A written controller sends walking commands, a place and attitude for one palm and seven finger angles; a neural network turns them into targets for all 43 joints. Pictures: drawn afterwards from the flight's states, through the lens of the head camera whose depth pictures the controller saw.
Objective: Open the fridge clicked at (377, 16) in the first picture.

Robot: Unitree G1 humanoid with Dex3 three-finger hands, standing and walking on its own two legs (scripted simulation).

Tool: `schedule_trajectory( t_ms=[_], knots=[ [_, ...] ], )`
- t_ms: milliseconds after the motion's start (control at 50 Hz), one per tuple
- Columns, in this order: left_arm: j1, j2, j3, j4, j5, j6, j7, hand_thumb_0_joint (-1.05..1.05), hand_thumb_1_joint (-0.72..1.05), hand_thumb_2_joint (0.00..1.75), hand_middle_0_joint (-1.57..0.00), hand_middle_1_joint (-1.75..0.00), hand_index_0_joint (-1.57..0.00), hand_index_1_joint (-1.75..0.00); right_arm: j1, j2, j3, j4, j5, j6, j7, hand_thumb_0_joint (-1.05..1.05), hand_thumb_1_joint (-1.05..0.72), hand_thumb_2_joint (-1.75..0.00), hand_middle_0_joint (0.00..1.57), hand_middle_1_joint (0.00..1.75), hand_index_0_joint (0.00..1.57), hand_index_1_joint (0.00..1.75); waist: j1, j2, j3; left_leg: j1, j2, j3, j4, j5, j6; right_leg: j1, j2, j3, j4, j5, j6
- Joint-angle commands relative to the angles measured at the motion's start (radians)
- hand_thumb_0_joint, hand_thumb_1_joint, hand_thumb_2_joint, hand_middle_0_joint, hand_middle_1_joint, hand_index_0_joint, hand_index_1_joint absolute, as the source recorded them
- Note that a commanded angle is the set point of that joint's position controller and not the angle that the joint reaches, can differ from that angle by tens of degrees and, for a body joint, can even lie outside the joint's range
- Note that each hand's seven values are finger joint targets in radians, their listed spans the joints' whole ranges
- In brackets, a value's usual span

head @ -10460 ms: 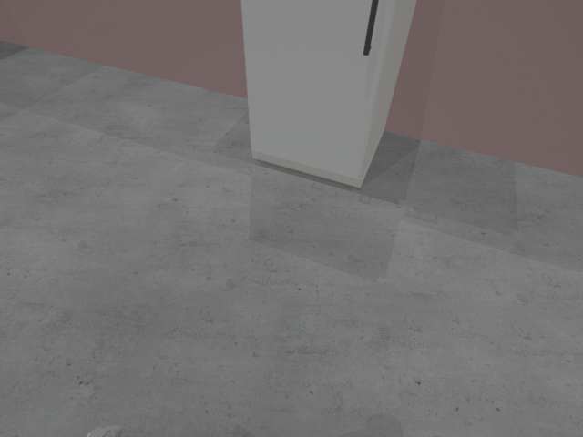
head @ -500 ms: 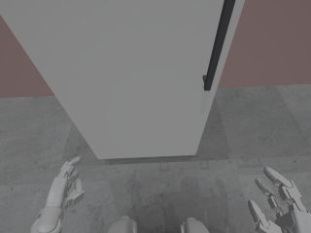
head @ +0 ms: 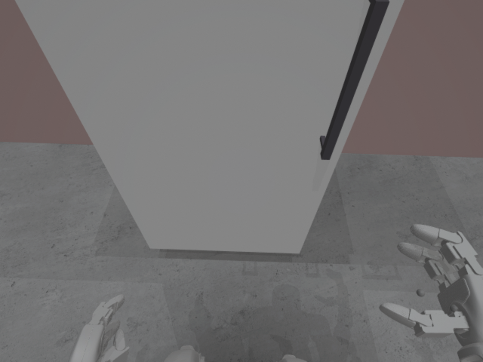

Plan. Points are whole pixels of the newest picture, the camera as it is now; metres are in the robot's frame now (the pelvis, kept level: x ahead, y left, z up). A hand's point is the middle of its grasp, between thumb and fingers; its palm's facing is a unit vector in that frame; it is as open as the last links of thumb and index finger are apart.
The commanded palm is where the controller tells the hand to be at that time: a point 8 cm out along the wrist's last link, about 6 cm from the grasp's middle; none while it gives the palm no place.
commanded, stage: raise the hand to about handle height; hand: right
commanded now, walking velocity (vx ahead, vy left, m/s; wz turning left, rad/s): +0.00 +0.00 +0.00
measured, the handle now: (344, 89) +0.55 -0.16 +0.16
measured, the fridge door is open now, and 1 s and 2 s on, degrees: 0 0 0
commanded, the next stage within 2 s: move the hooked fingers beside the handle in 1.10 s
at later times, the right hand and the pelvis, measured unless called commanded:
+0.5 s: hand (457, 236) +0.28 -0.26 +0.13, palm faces +0.06 +1.00 -0.06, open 13.9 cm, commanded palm +0.25 -0.31 +0.14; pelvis +0.02 +0.00 +0.03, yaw +0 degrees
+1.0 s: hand (459, 223) +0.29 -0.27 +0.14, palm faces +0.05 +1.00 -0.04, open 14.0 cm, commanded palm +0.26 -0.31 +0.15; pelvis +0.02 +0.00 +0.03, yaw +1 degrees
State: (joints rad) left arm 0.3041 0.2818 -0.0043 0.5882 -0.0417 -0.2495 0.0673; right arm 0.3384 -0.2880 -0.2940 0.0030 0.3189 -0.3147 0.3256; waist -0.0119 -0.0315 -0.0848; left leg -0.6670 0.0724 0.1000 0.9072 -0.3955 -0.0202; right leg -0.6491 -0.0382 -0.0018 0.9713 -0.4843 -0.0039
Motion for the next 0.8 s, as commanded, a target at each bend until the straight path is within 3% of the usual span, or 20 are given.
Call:
schedule_trajectory(
  t_ms=[0,20,120,180,220,260,340,400,420,480,520,580,600,640,680,720,780],
  knots=[
    [-0.083,0.123,0.044,-0.181,-0.013,-0.085,0.033,0.0,0.9,0.9,-0.2,-0.3,-0.2,-0.3,-0.183,-0.251,-0.115,-0.211,0.032,-0.026,0.068,0.0,0.29,-0.39,0.29,1.07,0.29,1.07,0.008,-0.023,-0.204,0.199,-0.06,-0.036,-0.165,0.074,0.032,0.104,0.034,0.03,-0.222,0.198,-0.011],
    [-0.083,0.122,0.039,-0.178,-0.008,-0.086,0.035,0.0,0.9,0.9,-0.2,-0.3,-0.2,-0.3,-0.2,-0.301,-0.172,-0.223,0.045,-0.022,0.061,0.0,0.31,-0.38,0.29,1.08,0.29,1.08,-0.012,-0.047,-0.225,0.236,-0.065,-0.033,-0.157,0.115,0.04,0.12,0.035,0.035,-0.227,0.238,-0.008],
    [-0.089,0.101,0.028,-0.177,-0.009,-0.077,0.028,0.0,0.9,0.9,-0.2,-0.3,-0.2,-0.3,-0.189,-0.271,-0.21,-0.195,0.083,-0.003,0.021,0.0,0.43,-0.33,0.29,1.15,0.29,1.15,-0.032,-0.075,-0.182,0.286,-0.075,-0.009,-0.167,0.244,0.044,0.165,0.034,0.028,-0.259,0.352,0.004],
    [-0.082,0.112,0.028,-0.174,-0.015,-0.066,0.024,0.0,0.9,0.9,-0.2,-0.3,-0.2,-0.3,-0.202,-0.229,-0.158,-0.091,0.069,0.06,0.042,0.0,0.5,-0.3,0.3,1.2,0.3,1.2,-0.009,-0.074,-0.12,0.255,-0.073,-0.009,-0.196,0.254,0.034,0.169,0.033,0.015,-0.275,0.332,0.006],
    [-0.076,0.123,0.026,-0.178,-0.017,-0.059,0.027,0.0,0.9,0.9,-0.2,-0.3,-0.2,-0.3,-0.231,-0.214,-0.123,-0.024,0.061,0.113,0.075,0.0,0.5,-0.3,0.3,1.2,0.3,1.2,0.001,-0.028,-0.076,0.261,-0.073,-0.011,-0.218,0.26,0.034,0.157,0.032,0.016,-0.286,0.323,0.001],
    [-0.076,0.134,0.027,-0.183,-0.021,-0.054,0.033,0.0,0.9,0.9,-0.2,-0.3,-0.2,-0.3,-0.305,-0.256,-0.131,-0.022,0.05,0.147,0.103,0.0,0.5,-0.3,0.3,1.2,0.3,1.2,0.008,-0.009,-0.097,0.266,-0.071,-0.017,-0.233,0.253,0.028,0.171,0.032,0.015,-0.293,0.308,-0.004],
    [-0.089,0.127,0.018,-0.182,-0.012,-0.054,0.047,0.0,0.9,0.9,-0.2,-0.3,-0.2,-0.3,-0.456,-0.353,-0.217,-0.076,0.061,0.131,0.116,0.0,0.5,-0.3,0.3,1.2,0.3,1.2,0.0,-0.021,-0.18,0.324,-0.074,-0.027,-0.247,0.267,0.034,0.236,0.033,0.021,-0.306,0.337,-0.008],
    [-0.091,0.115,0.014,-0.171,-0.008,-0.062,0.052,0.0,0.9,0.9,-0.2,-0.3,-0.2,-0.3,-0.486,-0.381,-0.263,-0.102,0.073,0.08,0.107,0.0,0.5,-0.3,0.3,1.2,0.3,1.2,-0.011,-0.038,-0.229,0.362,-0.075,-0.025,-0.242,0.328,0.036,0.285,0.032,0.024,-0.312,0.405,-0.005],
    [-0.09,0.116,0.009,-0.165,-0.005,-0.062,0.051,0.0,0.9,0.9,-0.2,-0.3,-0.2,-0.3,-0.501,-0.397,-0.271,-0.094,0.074,0.074,0.105,0.0,0.5,-0.3,0.3,1.2,0.3,1.2,-0.017,-0.048,-0.224,0.381,-0.077,-0.027,-0.245,0.339,0.041,0.285,0.032,0.023,-0.315,0.417,-0.004],
    [-0.096,0.117,0.007,-0.148,-0.014,-0.056,0.055,0.0,0.9,0.9,-0.2,-0.3,-0.2,-0.3,-0.509,-0.366,-0.246,0.01,0.072,0.101,0.127,0.0,0.5,-0.3,0.3,1.2,0.3,1.2,-0.005,-0.075,-0.162,0.355,-0.072,-0.024,-0.266,0.317,0.037,0.282,0.032,0.017,-0.337,0.384,-0.001],
    [-0.096,0.124,0.005,-0.145,-0.019,-0.049,0.058,0.0,0.9,0.9,-0.2,-0.3,-0.2,-0.3,-0.514,-0.359,-0.232,0.097,0.073,0.148,0.15,0.0,0.5,-0.3,0.3,1.2,0.3,1.2,-0.008,-0.042,-0.115,0.357,-0.072,-0.024,-0.289,0.297,0.04,0.264,0.031,0.018,-0.352,0.361,-0.004],
    [-0.097,0.133,0.006,-0.152,-0.024,-0.041,0.063,0.0,0.9,0.9,-0.2,-0.3,-0.2,-0.3,-0.575,-0.386,-0.227,0.138,0.064,0.211,0.179,0.0,0.5,-0.3,0.3,1.2,0.3,1.2,-0.003,-0.055,-0.11,0.344,-0.066,-0.025,-0.305,0.284,0.034,0.272,0.035,0.018,-0.369,0.343,-0.006],
    [-0.094,0.131,0.008,-0.156,-0.023,-0.04,0.063,0.0,0.9,0.9,-0.2,-0.3,-0.2,-0.3,-0.556,-0.371,-0.221,0.159,0.065,0.221,0.185,0.0,0.5,-0.3,0.3,1.2,0.3,1.2,-0.002,-0.019,-0.111,0.348,-0.066,-0.024,-0.31,0.28,0.033,0.269,0.036,0.017,-0.37,0.341,-0.009],
    [-0.092,0.131,0.011,-0.167,-0.021,-0.04,0.054,0.0,0.9,0.9,-0.2,-0.3,-0.2,-0.3,-0.526,-0.372,-0.235,0.152,0.07,0.218,0.19,0.0,0.5,-0.3,0.3,1.2,0.3,1.2,-0.013,0.015,-0.146,0.386,-0.067,-0.028,-0.305,0.323,0.035,0.275,0.036,0.013,-0.364,0.383,-0.011],
    [-0.095,0.128,0.017,-0.176,-0.016,-0.046,0.046,0.0,0.9,0.9,-0.2,-0.3,-0.2,-0.3,-0.535,-0.392,-0.253,0.071,0.071,0.182,0.179,0.0,0.5,-0.3,0.3,1.2,0.3,1.2,-0.022,-0.004,-0.2,0.399,-0.068,-0.028,-0.295,0.343,0.035,0.305,0.036,0.013,-0.363,0.412,-0.011],
    [-0.093,0.124,0.015,-0.176,-0.007,-0.048,0.04,0.0,0.9,0.9,-0.2,-0.3,-0.2,-0.3,-0.521,-0.415,-0.288,0.044,0.079,0.147,0.159,0.0,0.5,-0.3,0.3,1.2,0.3,1.2,-0.034,-0.001,-0.21,0.428,-0.07,-0.032,-0.29,0.382,0.04,0.308,0.036,0.009,-0.358,0.449,-0.009],
    [-0.088,0.12,0.019,-0.166,-0.01,-0.048,0.04,0.0,0.9,0.9,-0.2,-0.3,-0.2,-0.3,-0.52,-0.396,-0.291,0.043,0.08,0.116,0.141,0.0,0.5,-0.3,0.3,1.2,0.3,1.2,-0.028,-0.022,-0.196,0.411,-0.072,-0.03,-0.29,0.379,0.037,0.312,0.034,0.002,-0.369,0.441,-0.006]
  ],
)
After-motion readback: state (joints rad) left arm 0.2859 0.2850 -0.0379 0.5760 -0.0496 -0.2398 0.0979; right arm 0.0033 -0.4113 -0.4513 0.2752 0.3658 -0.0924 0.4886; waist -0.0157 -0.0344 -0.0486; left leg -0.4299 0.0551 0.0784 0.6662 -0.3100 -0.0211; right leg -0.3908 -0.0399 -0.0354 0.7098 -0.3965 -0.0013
